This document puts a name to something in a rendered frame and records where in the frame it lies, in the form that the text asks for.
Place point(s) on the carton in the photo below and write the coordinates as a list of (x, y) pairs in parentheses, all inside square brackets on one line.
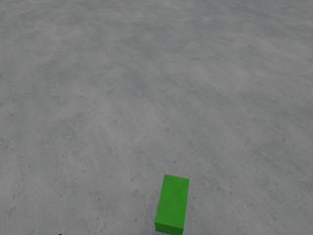
[(171, 209)]

